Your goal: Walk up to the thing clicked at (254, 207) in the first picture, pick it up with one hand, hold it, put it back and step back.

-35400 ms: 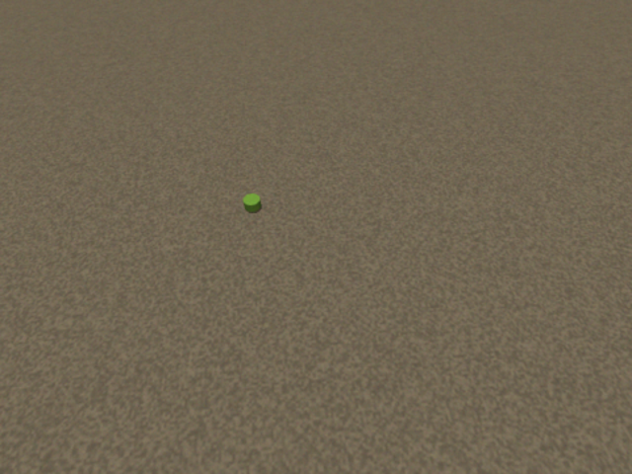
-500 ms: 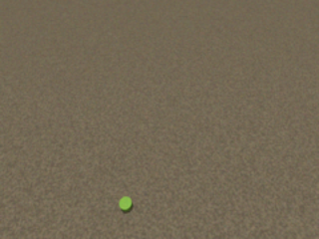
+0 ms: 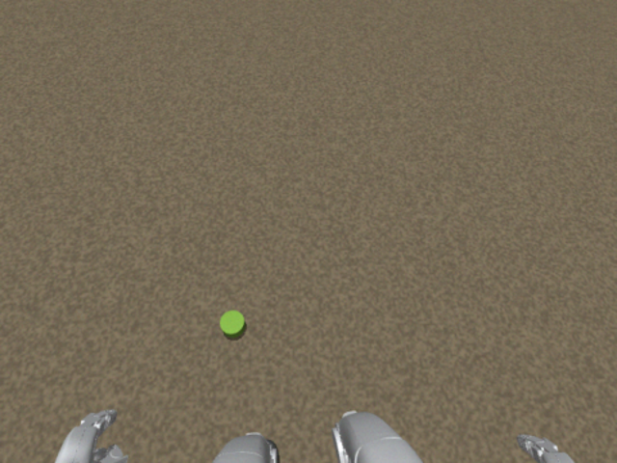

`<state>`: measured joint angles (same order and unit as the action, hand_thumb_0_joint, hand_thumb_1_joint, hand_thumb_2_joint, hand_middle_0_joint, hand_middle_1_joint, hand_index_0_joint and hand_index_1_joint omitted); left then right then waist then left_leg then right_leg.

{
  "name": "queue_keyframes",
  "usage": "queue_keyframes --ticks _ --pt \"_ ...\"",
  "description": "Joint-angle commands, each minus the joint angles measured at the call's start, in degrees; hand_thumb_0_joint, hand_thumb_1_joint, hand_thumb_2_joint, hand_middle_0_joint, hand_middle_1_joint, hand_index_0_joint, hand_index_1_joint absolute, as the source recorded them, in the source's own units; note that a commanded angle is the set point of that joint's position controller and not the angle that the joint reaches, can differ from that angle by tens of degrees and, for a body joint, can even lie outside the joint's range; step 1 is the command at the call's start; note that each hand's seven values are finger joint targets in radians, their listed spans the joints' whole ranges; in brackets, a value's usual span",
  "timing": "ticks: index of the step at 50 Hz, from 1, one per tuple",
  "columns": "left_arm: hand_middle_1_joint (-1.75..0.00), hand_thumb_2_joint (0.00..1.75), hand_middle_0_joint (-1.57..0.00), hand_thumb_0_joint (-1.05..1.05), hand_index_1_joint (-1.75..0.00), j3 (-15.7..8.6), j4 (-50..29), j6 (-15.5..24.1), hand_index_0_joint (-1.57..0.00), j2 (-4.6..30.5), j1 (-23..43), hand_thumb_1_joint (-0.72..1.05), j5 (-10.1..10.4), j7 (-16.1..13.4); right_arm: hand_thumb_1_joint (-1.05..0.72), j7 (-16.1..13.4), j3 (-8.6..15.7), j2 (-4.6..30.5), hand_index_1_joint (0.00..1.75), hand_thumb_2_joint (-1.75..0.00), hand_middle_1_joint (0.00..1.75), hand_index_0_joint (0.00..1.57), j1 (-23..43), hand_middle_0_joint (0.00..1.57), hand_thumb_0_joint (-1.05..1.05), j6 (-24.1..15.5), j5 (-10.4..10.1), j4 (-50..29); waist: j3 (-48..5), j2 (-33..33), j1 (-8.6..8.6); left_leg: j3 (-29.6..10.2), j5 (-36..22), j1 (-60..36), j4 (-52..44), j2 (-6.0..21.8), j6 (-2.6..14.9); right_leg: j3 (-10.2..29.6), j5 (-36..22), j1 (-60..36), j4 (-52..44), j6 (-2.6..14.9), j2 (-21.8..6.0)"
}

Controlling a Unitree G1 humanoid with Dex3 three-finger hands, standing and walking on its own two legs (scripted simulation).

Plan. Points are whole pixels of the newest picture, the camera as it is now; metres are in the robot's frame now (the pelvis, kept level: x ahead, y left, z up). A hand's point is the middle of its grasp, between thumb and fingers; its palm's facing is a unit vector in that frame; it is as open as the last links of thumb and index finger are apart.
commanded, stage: step back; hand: left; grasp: from above
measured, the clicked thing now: (232, 324) +0.50 +0.21 -0.74
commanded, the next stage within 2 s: none
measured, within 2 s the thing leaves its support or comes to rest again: neither
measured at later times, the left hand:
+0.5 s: hand out of the picture +0.00 +0.24 -0.13, palm faces +0.02 -0.91 -0.41, open 7.4 cm
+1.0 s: hand out of the picture -0.23 +0.23 -0.16, palm faces -0.03 -0.91 -0.41, open 7.4 cm
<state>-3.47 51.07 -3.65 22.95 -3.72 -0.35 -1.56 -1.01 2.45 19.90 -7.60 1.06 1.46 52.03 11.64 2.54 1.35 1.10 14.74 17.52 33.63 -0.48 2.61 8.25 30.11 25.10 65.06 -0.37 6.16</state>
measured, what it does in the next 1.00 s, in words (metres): walks backwards: right foot, then left foot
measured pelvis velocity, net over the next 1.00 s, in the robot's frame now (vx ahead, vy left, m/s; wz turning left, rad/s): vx -0.30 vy -0.05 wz -0.02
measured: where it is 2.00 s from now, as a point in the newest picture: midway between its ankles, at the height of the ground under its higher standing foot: outside the picture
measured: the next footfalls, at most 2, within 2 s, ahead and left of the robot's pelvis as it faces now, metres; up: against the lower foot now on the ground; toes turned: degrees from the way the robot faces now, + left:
right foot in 0.18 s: -0.03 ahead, -0.14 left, +0.00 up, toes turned +1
left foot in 0.56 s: -0.13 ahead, +0.10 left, +0.00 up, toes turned +1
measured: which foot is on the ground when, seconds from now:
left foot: down 0.00-0.20, up 0.22-0.54, down 0.56-0.96, up 0.98-1.00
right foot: up 0.00-0.16, down 0.18-0.56, up 0.58-0.92, down 0.94-1.00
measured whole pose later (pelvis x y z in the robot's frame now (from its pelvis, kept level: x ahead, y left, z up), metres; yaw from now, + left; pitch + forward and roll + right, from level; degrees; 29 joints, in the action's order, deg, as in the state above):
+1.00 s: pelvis -0.30 -0.05 -0.01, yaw -1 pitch -3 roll -1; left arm -4.2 49.5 -2.5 21.3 -12.4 -1.8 0.3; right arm -0.6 2.9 23.1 -4.5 3.1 0.9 47.2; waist 9.9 -2.5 -1.2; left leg -4.0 20.3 28.5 44.8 1.4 -0.5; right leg 1.6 23.4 13.7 39.3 0.5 1.9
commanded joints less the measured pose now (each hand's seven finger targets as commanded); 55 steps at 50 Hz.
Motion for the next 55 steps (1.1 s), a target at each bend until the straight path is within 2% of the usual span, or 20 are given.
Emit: queue_keyframes --ticks 1,8,9,10,11,14,21,26,27,28,29,33,39,45,46,47,48,49,52,55 --pt "-0.3 0.9 -0.2 0.0 -0.3 -3.45 -5.1 1.45 -0.2 9.33 -1.98 0.9 -0.28 -0.08 -0.9 -1.34 4.37 16.07 0.3 -0.9 0.3 0.2 -2.7 0.2 0.0 -0.98 0.0 -4.87 -14.43 -9.68 1.19 -15.89 -33.7 -16.41 -5.63 16.62 12.81 -0.56 0.66 2.5 -7.29 -1.25 -2.66" --pt "-0.3 0.9 -0.2 0.0 -0.3 -4.37 -2.07 2.51 -0.2 8.45 -12.51 0.9 -1.21 0.78 -0.9 -0.39 3.71 16.43 0.3 -0.9 0.3 0.2 2.14 0.2 0.0 0.34 -0.81 -6.66 -18.48 -9.86 -3.66 -11.61 -15.8 -3.4 -0.14 12.46 5.21 -5.85 -17.51 -18.06 -40.19 2.84 -5.95" --pt "-0.3 0.9 -0.2 0.0 -0.3 -5.27 -3.04 2.96 -0.2 12.24 -11.34 0.9 -2.13 0.71 -0.9 -0.3 3.05 13.96 0.3 -0.9 0.3 0.2 1.89 0.2 0.0 0.43 -1.22 -7.16 -16.34 -0.13 -2.8 -8.54 -5.74 7.69 6.62 6.31 1.01 7.77 -19.62 -20.84 -42.03 5.67 -13.77" --pt "-0.3 0.9 -0.2 0.0 -0.3 -6.6 -4.86 2.75 -0.2 17.7 -8.0 0.9 -1.09 1.06 -0.9 -0.67 2.61 11.8 0.3 -0.9 0.3 0.2 2.87 0.2 0.0 0.51 -1.47 -7.76 -12.3 12.25 -3.82 -2.69 16.3 11.63 18.17 -5.07 -2.33 19.98 -24.79 -13.62 -46.53 14.67 -25.27" --pt "-0.3 0.9 -0.2 0.0 -0.3 -6.51 -7.3 3.18 -0.2 19.24 -5.06 0.9 -1.8 0.83 -0.9 -1.21 3.44 13.46 0.3 -0.9 0.3 0.2 3.32 0.2 0.0 0.87 -0.88 -6.97 -9.98 11.44 -4.14 -8.39 22.41 9.32 30.52 -4.65 -3.02 25.74 -28.45 -5.67 -46.83 19.8 -30.35" --pt "-0.3 0.9 -0.2 0.0 -0.3 -4.86 -8.85 3.19 -0.2 12.24 2.1 0.9 -1.06 0.08 -0.9 -0.96 3.09 13.61 0.3 -0.9 0.3 0.2 -2.59 0.2 0.0 0.62 -2.07 -3.72 -8.48 3.74 0.94 -11.56 12.67 9.65 36.22 -7.32 -3.07 6.5 -36.83 -7.52 -42.08 12.41 -18.93" --pt "-0.3 0.9 -0.2 0.0 -0.3 -4.65 -10.15 2.79 -0.2 11.2 -5.35 0.9 -1.57 -0.74 -0.9 -1.07 2.47 13.28 0.3 -0.9 0.3 0.2 -1.53 0.2 0.0 0.08 -1.2 -5.89 -13.36 7.37 -4.43 -7.15 16.59 11.31 19.67 -3.19 -4.09 6.27 -44.95 -24.77 -36.98 14.0 -21.57" --pt "-0.3 0.9 -0.2 0.0 -0.3 -3.95 -11.59 1.55 -0.2 12.75 -2.49 0.9 -0.58 0.1 -0.9 -0.12 3.28 12.24 0.3 -0.9 0.3 0.2 -9.0 0.2 0.0 -0.55 -0.38 -3.17 -15.85 6.15 -0.27 -0.77 -0.97 -6.03 -8.23 -1.44 -1.8 2.57 -36.89 -15.25 -30.81 9.04 -18.25" --pt "-0.3 0.9 -0.2 0.0 -0.3 -3.36 -11.69 1.18 -0.2 10.88 -2.96 0.9 -0.42 0.25 -0.9 -0.07 3.87 13.83 0.3 -0.9 0.3 0.2 -8.56 0.2 0.0 -0.76 0.42 -3.45 -14.89 1.1 -0.26 -7.4 -4.55 -8.5 -10.76 2.55 -0.3 1.27 -27.58 -9.42 -28.33 5.87 -15.24" --pt "-0.3 0.9 -0.2 0.0 -0.3 -2.96 -12.23 1.18 -0.2 8.48 -4.22 0.9 -0.18 0.43 -0.9 0.08 5.07 19.02 0.3 -0.9 0.3 0.2 -6.82 0.2 0.0 -0.92 1.29 -4.47 -15.07 -12.26 -0.89 -24.89 -11.76 -12.2 -13.28 15.73 4.67 -3.58 -10.49 0.79 -18.6 2.63 -6.87" --pt "-0.3 0.9 -0.2 0.0 -0.3 -4.11 -12.64 1.31 -0.2 10.65 0.69 0.9 -0.3 -0.63 -0.9 0.48 5.88 24.18 0.3 -0.9 0.3 0.2 -4.54 0.2 0.0 -0.67 0.75 -5.76 -12.58 -17.44 2.41 -31.64 -19.5 -1.65 -15.32 23.17 13.24 -2.42 8.43 0.29 -6.65 0.98 -1.08" --pt "-0.3 0.9 -0.2 0.0 -0.3 -4.45 -8.16 1.17 -0.2 10.27 -5.56 0.9 0.31 -0.67 -0.9 -0.61 3.76 16.47 0.3 -0.9 0.3 0.2 3.12 0.2 0.0 -1.21 0.59 -7.14 -10.48 -9.39 -3.31 -16.07 -25.73 -3.08 -10.42 15.4 9.99 3.44 0.08 3.06 10.07 1.55 0.26" --pt "-0.3 0.9 -0.2 0.0 -0.3 -4.07 -8.75 1.69 -0.2 9.06 -6.4 0.9 -0.5 0.15 -0.9 -1.1 4.3 15.74 0.3 -0.9 0.3 0.2 -1.49 0.2 0.0 -0.91 0.14 -7.54 -13.94 -10.65 0.34 -14.55 -26.77 -15.05 -6.06 16.0 12.67 -0.6 0.3 3.05 -5.76 -1.94 -2.84" --pt "-0.3 0.9 -0.2 0.0 -0.3 -4.36 -3.78 2.41 -0.2 8.75 -15.63 0.9 -0.75 1.06 -0.9 -0.06 4.77 18.29 0.3 -0.9 0.3 0.2 2.02 0.2 0.0 0.83 -0.1 -9.21 -17.51 -15.05 -3.04 -12.36 -12.84 -4.57 -5.02 13.55 7.56 -9.15 -11.61 -15.46 -35.78 1.07 -4.43" --pt "-0.3 0.9 -0.2 0.0 -0.3 -4.63 -3.02 2.7 -0.2 9.6 -17.08 0.9 -1.23 0.97 -0.9 0.0 4.41 17.19 0.3 -0.9 0.3 0.2 2.0 0.2 0.0 1.19 -0.47 -9.16 -17.9 -12.85 -3.5 -11.76 -9.26 -1.43 -2.83 11.85 4.93 -7.6 -13.9 -18.42 -40.11 2.17 -4.87" --pt "-0.3 0.9 -0.2 0.0 -0.3 -5.48 -3.81 3.06 -0.2 12.76 -16.4 0.9 -2.19 1.02 -0.9 0.19 3.84 14.85 0.3 -0.9 0.3 0.2 1.56 0.2 0.0 1.24 -0.78 -9.79 -16.1 -4.32 -3.21 -9.64 -0.81 8.21 4.01 6.65 1.21 5.7 -10.26 -20.05 -41.98 4.86 -11.91" --pt "-0.3 0.9 -0.2 0.0 -0.3 -6.88 -5.54 2.77 -0.2 18.74 -12.4 0.9 -1.88 1.17 -0.9 -0.39 3.4 12.0 0.3 -0.9 0.3 0.2 5.05 0.2 0.0 0.97 -1.24 -10.95 -12.05 11.69 -5.29 -4.53 15.63 12.99 17.75 -4.91 -2.51 19.8 -13.51 -10.88 -46.88 13.31 -24.32" --pt "-0.3 0.9 -0.2 0.0 -0.3 -7.06 -7.89 3.02 -0.2 21.16 -8.07 0.9 -2.3 0.86 -0.9 -1.07 4.14 13.8 0.3 -0.9 0.3 0.2 5.35 0.2 0.0 1.25 -0.77 -10.75 -8.55 12.55 -5.25 -10.24 20.35 11.1 29.73 -3.51 -3.51 26.25 -16.31 -0.97 -48.93 18.56 -31.24" --pt "-0.3 0.9 -0.2 0.0 -0.3 -5.13 -9.44 3.33 -0.2 13.9 0.23 0.9 -2.03 -0.1 -0.9 -0.85 3.78 13.65 0.3 -0.9 0.3 0.2 -1.11 0.2 0.0 0.89 -1.85 -7.13 -8.0 4.17 0.25 -11.23 12.59 9.97 36.06 -7.08 -2.99 5.65 -33.09 -3.66 -40.43 12.02 -20.13" --pt "-0.3 0.9 -0.2 0.0 -0.3 -4.74 -10.07 3.11 -0.2 12.37 -2.92 0.9 -2.22 -0.29 -0.9 -0.99 3.15 13.25 0.3 -0.9 0.3 0.2 -2.14 0.2 0.0 0.56 -1.31 -6.8 -9.85 6.13 -2.25 -8.28 13.6 10.11 32.14 -6.12 -3.95 2.49 -36.78 -10.71 -37.88 11.73 -18.62"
